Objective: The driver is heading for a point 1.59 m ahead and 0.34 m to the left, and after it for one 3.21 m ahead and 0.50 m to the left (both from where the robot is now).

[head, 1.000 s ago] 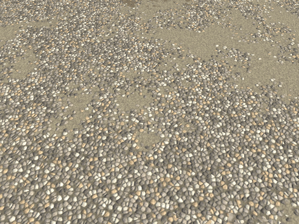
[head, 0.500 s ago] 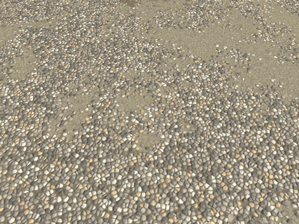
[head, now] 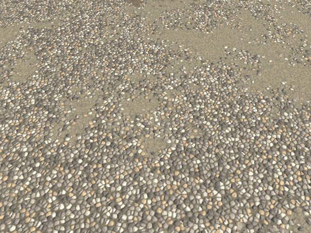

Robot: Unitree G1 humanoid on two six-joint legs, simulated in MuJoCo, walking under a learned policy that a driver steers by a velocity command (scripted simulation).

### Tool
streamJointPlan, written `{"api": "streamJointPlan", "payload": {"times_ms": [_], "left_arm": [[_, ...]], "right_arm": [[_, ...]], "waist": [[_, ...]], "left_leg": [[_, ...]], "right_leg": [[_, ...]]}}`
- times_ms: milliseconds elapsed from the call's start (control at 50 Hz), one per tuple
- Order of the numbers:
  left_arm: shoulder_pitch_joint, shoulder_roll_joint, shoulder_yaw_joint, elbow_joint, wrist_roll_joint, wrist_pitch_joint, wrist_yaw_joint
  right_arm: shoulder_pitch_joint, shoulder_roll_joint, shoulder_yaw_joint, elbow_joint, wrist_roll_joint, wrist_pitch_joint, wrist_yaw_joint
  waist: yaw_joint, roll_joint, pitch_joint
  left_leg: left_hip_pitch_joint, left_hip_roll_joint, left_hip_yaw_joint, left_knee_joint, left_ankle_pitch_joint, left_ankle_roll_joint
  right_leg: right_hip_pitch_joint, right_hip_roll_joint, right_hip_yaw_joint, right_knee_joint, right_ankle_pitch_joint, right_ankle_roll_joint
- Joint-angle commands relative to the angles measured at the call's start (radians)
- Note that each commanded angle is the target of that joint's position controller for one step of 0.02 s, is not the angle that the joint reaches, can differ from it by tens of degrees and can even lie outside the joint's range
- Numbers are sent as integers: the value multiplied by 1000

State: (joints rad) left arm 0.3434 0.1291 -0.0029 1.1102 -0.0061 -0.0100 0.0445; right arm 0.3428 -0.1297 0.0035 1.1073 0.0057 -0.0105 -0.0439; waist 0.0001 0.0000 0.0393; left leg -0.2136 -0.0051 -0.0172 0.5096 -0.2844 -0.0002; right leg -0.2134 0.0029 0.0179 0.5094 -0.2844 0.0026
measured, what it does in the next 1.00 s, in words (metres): walks ahead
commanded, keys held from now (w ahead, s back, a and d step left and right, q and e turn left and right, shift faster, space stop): no key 0.42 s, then w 0.58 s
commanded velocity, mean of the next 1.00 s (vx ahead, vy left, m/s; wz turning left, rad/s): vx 0.18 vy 0.00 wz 0.00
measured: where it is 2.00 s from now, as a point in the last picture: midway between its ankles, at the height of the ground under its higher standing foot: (171, 179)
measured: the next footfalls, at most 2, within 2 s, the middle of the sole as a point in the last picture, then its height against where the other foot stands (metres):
left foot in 1.18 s outside the picture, level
right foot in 1.74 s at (198, 176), level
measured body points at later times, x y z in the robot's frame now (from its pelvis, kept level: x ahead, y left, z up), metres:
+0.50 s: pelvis +0.00 +0.00 +0.00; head +0.01 +0.00 +0.45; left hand -0.03 +0.22 -0.16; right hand -0.03 -0.22 -0.16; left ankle -0.01 +0.12 -0.74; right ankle -0.01 -0.12 -0.74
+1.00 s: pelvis +0.16 -0.03 +0.00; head +0.17 -0.05 +0.45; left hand +0.05 +0.18 -0.13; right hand +0.30 -0.28 -0.12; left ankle +0.27 +0.11 -0.66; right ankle +0.02 -0.11 -0.74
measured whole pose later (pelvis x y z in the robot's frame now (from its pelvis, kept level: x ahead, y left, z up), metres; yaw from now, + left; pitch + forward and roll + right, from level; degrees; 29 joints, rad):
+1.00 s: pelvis +0.16 -0.03 +0.00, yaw -1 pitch +2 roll +1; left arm 0.55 0.14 -0.01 1.08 0.00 -0.08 0.00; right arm 0.15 -0.24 -0.05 0.89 0.03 -0.11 0.02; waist 0.05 0.02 -0.02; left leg -0.72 0.08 0.04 1.04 -0.11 0.06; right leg 0.07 0.05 0.00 0.21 -0.32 -0.06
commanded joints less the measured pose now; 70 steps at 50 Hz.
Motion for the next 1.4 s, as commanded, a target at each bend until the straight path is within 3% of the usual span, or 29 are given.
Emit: {"api": "streamJointPlan", "payload": {"times_ms": [20, 420, 440, 480, 540, 600, 660, 700, 740, 760, 780, 800, 820, 860, 880, 920, 1000, 1040, 1080, 1140, 1180, 1200, 1220, 1240, 1260, 1280, 1300, 1340, 1400], "left_arm": [[93, 71, 11, -5, 0, -3, 2], [100, 69, 13, -10, -1, -5, 2], [119, 61, 12, 1, 0, -4, 3], [121, 88, 24, -4, -12, -2, 8], [111, 82, 26, -28, -23, -33, 4], [95, 72, 26, -50, -27, -71, -11], [24, 31, 15, -98, -31, -105, -31], [13, 33, 12, -119, -31, -124, -40], [157, 52, 23, -71, -34, -133, -49], [340, 104, 48, -9, -28, -131, -47], [522, 276, 98, 35, -23, -126, -49], [478, 236, 78, 9, -2, -128, -56], [362, 163, 56, -24, 5, -127, -52], [245, 140, 38, -59, -1, -111, -60], [237, 111, 26, -57, -3, -98, -60], [268, 86, 12, -47, 6, -78, -53], [222, 147, 12, -82, 12, -81, -26], [249, 199, 26, -83, 1, -90, -18], [255, 212, 35, -79, -11, -95, -16], [229, 234, 48, -88, 4, -85, -18], [167, 236, 49, -110, 21, -68, -27], [166, 187, 30, -140, 40, -75, -35], [336, 17, -9, -116, 10, -97, -57], [235, 140, 17, -128, -19, -124, -63], [110, 196, 34, -174, -43, -133, -62], [49, 205, 38, -191, -37, -133, -50], [38, 202, 50, -191, -26, -123, -41], [97, 151, 50, -184, -22, -93, -35], [24, 161, 60, -220, -9, -73, -23]], "right_arm": [[93, -71, -11, -5, 0, -3, -2], [99, -70, -13, -10, 1, -5, -2], [118, -62, -12, 0, 0, -4, -3], [119, -91, -25, -5, 12, -2, -8], [118, -89, -29, -26, 24, -32, -4], [162, -104, -37, -29, 30, -66, 9], [252, -178, -58, -20, 35, -85, 21], [216, -199, -62, -40, 31, -91, 24], [83, -191, -59, -90, 35, -84, 28], [-50, -181, -54, -141, 35, -85, 31], [-96, -115, -37, -194, 37, -107, 31], [-62, -112, -32, -197, 28, -128, 35], [-52, -134, -37, -193, 37, -136, 45], [-60, -138, -44, -195, 34, -139, 55], [-83, -155, -57, -202, 26, -134, 55], [-107, -114, -53, -218, 25, -118, 68], [-348, -66, -21, -320, 15, -105, 73], [-423, -90, -21, -355, 24, -104, 76], [-462, -127, -26, -382, 31, -106, 82], [-377, -199, -56, -379, 27, -112, 84], [-55, -272, -95, -284, 31, -103, 70], [129, -356, -112, -245, 12, -91, 55], [143, -351, -104, -228, -19, -96, 70], [75, -258, -84, -224, -10, -98, 72], [-41, -219, -73, -240, 3, -103, 72], [-134, -199, -63, -257, 3, -110, 80], [-171, -178, -56, -259, -7, -117, 89], [-167, -158, -49, -231, -12, -120, 95], [-114, -196, -54, -195, -10, -125, 81]], "waist": [[0, 1, 52], [0, 1, 51], [0, 1, 24], [0, 3, 63], [-3, 9, 159], [-20, 36, 142], [-49, 170, 126], [-19, 179, 143], [81, 143, 105], [178, 43, 70], [223, -298, 12], [165, -300, -5], [98, -149, 63], [46, -26, 79], [37, -28, 76], [31, -69, 65], [50, -57, 134], [58, -94, 133], [44, -101, 135], [-36, -142, 11], [-193, -161, -171], [-224, 4, -328], [-106, 288, -491], [-124, 182, -362], [-90, 121, -179], [-47, -7, -111], [-10, -31, -81], [42, 32, -64], [45, 51, -1]], "left_leg": [[-31, 4, -2, -92, 121, 21], [-34, 6, -3, -91, 120, 22], [-22, -5, 9, -92, 23, 25], [-78, -22, 11, -73, -315, 58], [-159, 33, -68, -82, -455, 107], [-105, 82, -155, -99, -433, 150], [27, 241, -435, -252, -471, 252], [20, 315, -534, -252, -304, 287], [-103, 243, -358, -139, -86, 212], [-315, 135, -190, 53, 94, 141], [-548, -44, 55, 494, 117, 47], [-680, -51, -42, 683, -179, 58], [-740, 11, -90, 812, -150, 82], [-766, 68, -53, 808, -3, 97], [-753, 94, -23, 771, 35, 97], [-697, 100, 28, 722, 87, 82], [-511, 61, 97, 313, 291, 44], [-427, 34, 108, 180, 325, 46], [-415, 24, 93, 88, 332, 73], [-263, -39, 106, 48, 276, 125], [141, -34, 78, 31, 281, 180], [464, 198, -200, 49, 224, 245], [712, 423, -722, -110, 22, 419], [580, 364, -742, -219, -59, 353], [385, 335, -553, -250, -2, 305], [207, 305, -426, -284, 128, 278], [86, 264, -330, -311, 203, 263], [-21, 214, -227, -370, 203, 258], [-87, 193, -145, -419, 222, 268]], "right_leg": [[-31, -3, 0, -91, 120, -21], [-34, -4, 1, -89, 119, -21], [-22, 7, -11, -89, 23, -25], [-78, 27, -18, -65, -308, -57], [-170, -20, 47, -59, -435, -102], [-216, -21, 51, 8, -355, -115], [-326, 30, -43, 217, -178, -107], [-335, 14, -38, 235, -156, -129], [-75, 16, -34, 33, -117, -139], [223, -22, 78, -103, -70, -163], [467, -236, 462, -260, 14, -251], [480, -369, 711, -298, 136, -302], [436, -374, 604, -271, 229, -288], [399, -292, 352, -283, 395, -227], [386, -249, 256, -293, 459, -189], [327, -195, 154, -315, 525, -160], [89, -135, 56, -408, 504, -157], [99, -165, 66, -447, 497, -165], [189, -196, 60, -428, 558, -161], [340, -223, 44, -236, 1007, -130], [229, -179, 14, 155, 1112, -94], [-26, -88, -14, 511, 660, -76], [-357, 97, 105, 847, -261, -42], [-448, 38, 172, 946, -242, -77], [-489, -15, 120, 921, -139, -87], [-433, -70, 95, 876, -45, -85], [-378, -101, 83, 833, 2, -82], [-303, -139, 81, 764, 31, -74], [-370, -166, 53, 652, 90, -42]]}}
Velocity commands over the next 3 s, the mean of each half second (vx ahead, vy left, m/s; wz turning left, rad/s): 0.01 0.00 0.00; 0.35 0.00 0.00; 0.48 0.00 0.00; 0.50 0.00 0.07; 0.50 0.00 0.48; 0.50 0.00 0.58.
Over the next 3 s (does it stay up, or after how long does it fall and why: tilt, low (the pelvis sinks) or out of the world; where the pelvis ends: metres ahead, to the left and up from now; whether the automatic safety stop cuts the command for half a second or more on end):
stays up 1.27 0.05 0.00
